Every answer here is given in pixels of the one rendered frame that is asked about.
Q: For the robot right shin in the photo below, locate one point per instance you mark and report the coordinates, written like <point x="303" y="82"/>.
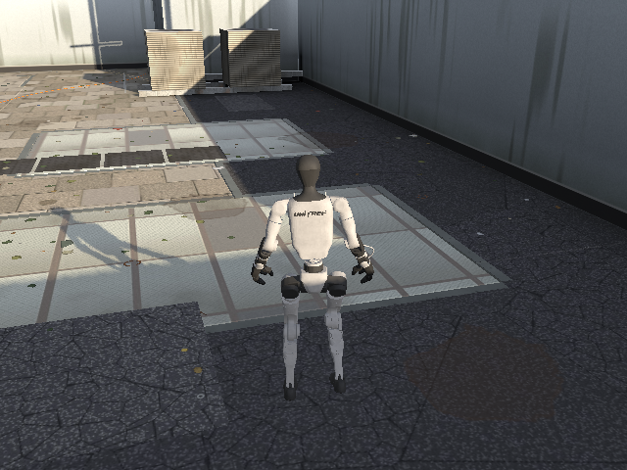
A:
<point x="336" y="345"/>

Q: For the right robot hand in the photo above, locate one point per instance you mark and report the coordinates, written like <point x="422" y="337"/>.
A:
<point x="368" y="270"/>

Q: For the left robot hand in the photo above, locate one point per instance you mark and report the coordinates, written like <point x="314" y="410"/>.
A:
<point x="255" y="274"/>

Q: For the robot right forearm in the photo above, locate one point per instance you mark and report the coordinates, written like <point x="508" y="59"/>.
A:
<point x="360" y="254"/>

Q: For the left robot upper arm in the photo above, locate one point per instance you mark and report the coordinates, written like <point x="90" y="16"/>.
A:
<point x="279" y="208"/>

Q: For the left robot foot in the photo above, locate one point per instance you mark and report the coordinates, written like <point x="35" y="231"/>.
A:
<point x="290" y="393"/>

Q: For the robot left forearm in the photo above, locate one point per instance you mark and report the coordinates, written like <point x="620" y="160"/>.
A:
<point x="262" y="256"/>

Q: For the right robot upper arm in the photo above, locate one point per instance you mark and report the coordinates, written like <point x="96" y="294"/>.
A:
<point x="341" y="205"/>

